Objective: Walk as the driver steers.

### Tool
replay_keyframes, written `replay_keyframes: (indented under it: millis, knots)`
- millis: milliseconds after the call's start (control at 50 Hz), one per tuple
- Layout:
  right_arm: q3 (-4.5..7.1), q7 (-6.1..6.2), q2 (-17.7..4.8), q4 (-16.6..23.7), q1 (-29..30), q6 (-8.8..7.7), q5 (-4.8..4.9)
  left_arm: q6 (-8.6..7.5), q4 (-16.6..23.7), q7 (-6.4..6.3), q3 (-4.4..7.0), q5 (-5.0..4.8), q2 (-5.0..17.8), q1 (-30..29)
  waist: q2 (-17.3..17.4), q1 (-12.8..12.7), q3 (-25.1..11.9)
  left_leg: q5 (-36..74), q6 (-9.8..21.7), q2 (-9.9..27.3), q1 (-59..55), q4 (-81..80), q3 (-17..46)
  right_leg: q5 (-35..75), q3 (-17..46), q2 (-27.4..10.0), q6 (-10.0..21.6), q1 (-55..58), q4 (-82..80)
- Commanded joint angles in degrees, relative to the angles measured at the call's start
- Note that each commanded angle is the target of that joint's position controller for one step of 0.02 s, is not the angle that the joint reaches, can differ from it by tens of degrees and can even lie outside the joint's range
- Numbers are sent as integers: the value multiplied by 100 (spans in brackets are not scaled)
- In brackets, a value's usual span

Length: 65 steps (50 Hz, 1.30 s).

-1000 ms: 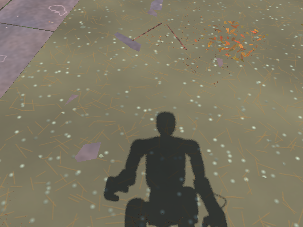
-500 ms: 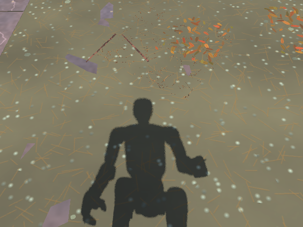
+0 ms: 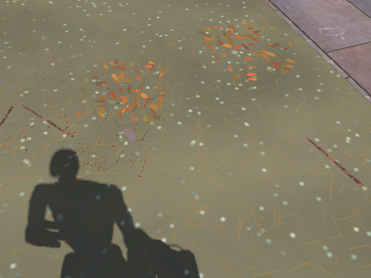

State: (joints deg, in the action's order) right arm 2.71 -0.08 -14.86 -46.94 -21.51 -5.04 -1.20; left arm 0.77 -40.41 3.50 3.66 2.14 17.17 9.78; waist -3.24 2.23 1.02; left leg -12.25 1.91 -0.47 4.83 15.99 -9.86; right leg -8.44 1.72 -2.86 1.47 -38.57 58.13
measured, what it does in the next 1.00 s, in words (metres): walks ahead: right foot, then left foot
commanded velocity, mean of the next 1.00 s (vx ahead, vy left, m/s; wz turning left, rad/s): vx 0.48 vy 0.00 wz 0.10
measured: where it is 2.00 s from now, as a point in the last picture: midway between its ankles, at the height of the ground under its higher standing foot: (193, 238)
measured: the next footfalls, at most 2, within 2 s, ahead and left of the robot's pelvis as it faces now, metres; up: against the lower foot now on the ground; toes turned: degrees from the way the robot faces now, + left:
right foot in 0.22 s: +0.26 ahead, -0.13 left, +0.00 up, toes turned -9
left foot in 0.76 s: +0.57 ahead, +0.03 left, +0.00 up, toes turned +7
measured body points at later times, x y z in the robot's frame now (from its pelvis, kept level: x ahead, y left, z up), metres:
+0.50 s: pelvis +0.26 -0.07 +0.00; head +0.28 -0.08 +0.45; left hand +0.32 +0.20 -0.12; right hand +0.34 -0.33 -0.13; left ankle +0.36 +0.08 -0.67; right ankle +0.22 -0.13 -0.75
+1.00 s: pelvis +0.53 -0.03 +0.00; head +0.57 -0.01 +0.44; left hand +0.63 +0.25 -0.12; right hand +0.64 -0.29 -0.13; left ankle +0.53 +0.02 -0.75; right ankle +0.61 -0.18 -0.67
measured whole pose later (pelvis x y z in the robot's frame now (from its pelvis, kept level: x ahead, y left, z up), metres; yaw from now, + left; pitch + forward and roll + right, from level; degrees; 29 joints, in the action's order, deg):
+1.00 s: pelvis +0.53 -0.03 +0.00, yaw +11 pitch +1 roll +0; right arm 3.8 -0.8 -16.0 -48.2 -17.4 -1.8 -0.2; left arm -2.3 -42.9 -0.3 1.4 2.1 14.9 8.7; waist -1.4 0.9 4.3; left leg -9.6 7.2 -7.8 12.1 21.5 1.9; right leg -17.5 2.8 -4.8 -2.2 -34.6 61.1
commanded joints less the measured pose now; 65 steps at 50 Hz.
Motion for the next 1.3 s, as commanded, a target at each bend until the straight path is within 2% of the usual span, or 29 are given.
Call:
replay_keyframes:
  millis: [20, 140, 180, 200, 220, 240, 260, 280, 320, 360, 460, 580, 660, 700, 740, 760, 780, 800, 820, 860, 880, 920, 1000, 1140, 1220, 1240, 1260, 1280, 1300]
  knots:
    - [155, -2, -691, 299, 160, -89, 7, -71, 490, 75, -38, -15, 72, -441, 796, -74, 205, 1375, 635, 1427, 42, -761, 479, 628, -136, -123, -4, -75, -773]
    - [191, 38, -903, -73, -403, 58, -3, -128, 733, 75, -97, 54, 32, -1068, 852, 126, 395, 2466, 524, 1651, -575, -373, 125, -189, -681, 186, 390, 626, -2210]
    - [195, 51, -1045, -193, -455, 134, -4, -194, 578, -6, -43, 101, 104, -556, 916, -149, 51, 4394, 470, 1653, -781, 654, -70, -660, -839, 576, 620, 1481, -2552]
    - [166, 58, -1038, -211, -405, 171, 31, -268, 286, -61, 14, 144, 161, 298, 743, -570, -434, 4638, 369, 1502, -541, 1721, -303, -353, -877, 794, 749, 2588, -3032]
    - [94, 58, -866, -85, -362, 159, 48, -316, 0, -142, 127, 227, 466, 1260, 439, -965, -1121, 3309, 253, 1343, 496, 3082, -330, -536, -114, 211, 941, 4180, -3053]
    - [-84, -65, -178, 331, -608, 121, 132, -332, -17, -229, 285, 192, 1214, 1580, -1067, -815, -1910, -980, -73, 470, 2849, 5193, -325, -666, 2833, -1744, 1667, 6097, -3357]
    - [77, -30, -727, 329, -155, 151, 60, -268, 15, -301, 331, -40, 1265, 1759, -536, -1043, -2155, -1794, -90, 107, 3398, 6115, 685, 171, 3891, -2075, 1885, 5942, -3954]
    - [95, -40, -741, 448, 293, 138, 95, -266, -84, -352, 285, -90, 1090, 1392, -175, -880, -1304, -1280, -16, 419, 3751, 6186, 995, 931, 2686, -1782, 1752, 5400, -3857]
    - [27, -72, -529, 338, 295, 103, 77, -346, -187, -347, 96, -102, 476, 893, 103, -405, -408, -777, 18, 723, 3239, 5259, 1046, 1639, 1530, -1199, 1293, 3970, -4151]
    - [27, -118, -454, 113, -137, 292, -53, -433, -217, -328, -4, -122, 224, 630, -38, -83, -297, -634, -53, 719, 2583, 4898, 1039, 1645, 966, -939, 1112, 3260, -4506]
    - [55, -220, -319, 204, 532, 400, -20, -606, -521, -323, 34, -106, 343, 979, 39, -182, 218, 284, -100, 622, 3258, 4289, 1250, 1210, 306, -912, 1061, 3158, -5169]
    - [-8, -287, -201, 467, 1531, 351, -46, -678, -756, -365, -9, -112, 301, 1199, 19, -414, 479, 1357, -13, 467, 3359, 2790, 935, 1656, -537, -868, 827, 3597, -5253]
    - [-40, -350, -191, 713, 1983, 326, -76, -633, -998, -454, -6, -87, 413, 1485, 20, -523, 555, 1006, 270, 294, 3218, 2026, 502, 2753, -868, -1036, 671, 4328, -4817]
    - [-2, -321, -264, 702, 1749, 333, -81, -596, -1036, -496, 12, -65, 565, 1412, -116, -368, 297, 448, 499, -48, 2703, 1889, 216, 4595, -1073, -1069, 560, 4614, -4075]
    - [109, -260, -461, 473, 813, 307, -115, -505, -1046, -530, 47, -28, 738, 1336, -207, 43, -309, -90, 786, -468, 1626, 1704, 90, 5631, -1244, -1062, 487, 4601, -2475]
    - [228, -208, -683, 211, -90, 266, -183, -477, -982, -539, 42, -56, 768, 1256, -16, 481, -805, 54, 1021, -430, 311, 1319, 410, 4766, -1345, -937, 373, 3880, -1131]
    - [441, -107, -1362, 132, -770, 281, -217, -522, -686, -496, -56, -145, 433, 1323, 834, 658, -1493, -330, 1598, 994, -1336, 1174, 2401, 2289, -1454, -488, 155, 2201, 939]
    - [513, -113, -1672, 207, -466, 325, -29, -571, -393, -399, -63, -175, 259, 1272, 1746, 295, -1956, 454, 2412, 2140, -2338, 278, 5417, -2181, -628, 769, -73, 285, 2569]
    - [504, -98, -1504, 181, -300, 364, 118, -607, -321, -374, -52, -65, 448, 704, 760, 408, -1433, 476, 2223, 1902, -2046, 213, 4689, -1699, 193, 290, 1, -312, 2626]
    - [342, -39, -925, 183, 249, 367, 91, -688, -275, -364, -93, -134, 351, 556, 152, -35, -191, 1785, 1741, 1506, -411, 21, 3413, -1085, 76, -136, -31, -22, 1661]
    - [292, -18, -788, 202, 441, 339, 125, -591, -265, -383, -91, -49, 337, 595, 121, -236, 19, 2820, 1603, 1253, 141, 21, 2940, -1133, 75, -214, -139, 321, 1348]
    - [256, -45, -758, 248, 549, 246, 131, -357, -309, -386, -108, 38, 235, 866, 260, -440, -130, 4196, 1499, 979, 588, 90, 2388, -1170, -9, -167, -319, 842, 957]
    - [314, -42, -988, 227, 390, 247, 109, -213, -124, -392, -135, -8, 150, 563, 554, -401, -316, 4975, 1275, 589, 655, 271, 2004, -584, -201, -4, -492, 799, -23]
    - [356, 64, -1034, 267, 24, 496, 61, -220, 221, -439, -169, -103, 306, -399, 811, 81, -365, 4367, 935, 602, 11, 823, 2596, -51, -31, 236, -408, 734, -1415]
    - [398, 99, -1118, 458, 464, 562, 22, -329, 129, -512, -126, -138, 508, 109, 912, -220, -264, 3707, 627, 494, 155, 1475, 3182, -275, 141, 445, -152, 1730, -2738]
    - [386, 92, -1093, 536, 702, 531, 98, -400, 49, -553, -110, -86, 549, 491, 795, -501, -314, 3323, 419, 234, 486, 1934, 3158, 482, 198, 346, -39, 2509, -3512]
    - [285, 76, -754, 730, 574, 476, 192, -457, 66, -629, -20, -14, 990, 897, -92, -522, -884, 1863, 145, -160, 982, 3155, 2677, 1989, 1233, -955, 280, 3609, -3601]
    - [267, 116, -526, 738, -262, 526, 229, -334, 212, -621, 43, -107, 1349, 666, -1271, -95, -1342, -2708, -12, -1253, 2035, 4400, 1656, 4290, 2886, -2422, 1236, 4302, -3613]
    - [329, 155, -932, 516, -447, 621, -27, -234, 168, -583, 15, -221, 1007, 790, -707, -82, -1399, -2825, -43, -783, 2222, 5239, 1532, 4233, 3026, -2457, 1546, 4035, -3500]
